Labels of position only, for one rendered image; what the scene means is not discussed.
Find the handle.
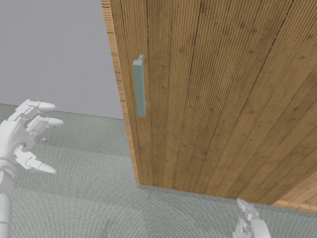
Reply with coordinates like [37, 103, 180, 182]
[132, 55, 147, 118]

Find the left robot forearm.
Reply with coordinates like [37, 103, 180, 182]
[0, 158, 18, 238]

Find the left robot hand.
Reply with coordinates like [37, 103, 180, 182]
[0, 99, 64, 177]

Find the wardrobe door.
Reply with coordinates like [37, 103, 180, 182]
[109, 0, 317, 206]
[279, 171, 317, 206]

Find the right robot hand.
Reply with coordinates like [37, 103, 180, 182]
[233, 198, 271, 238]

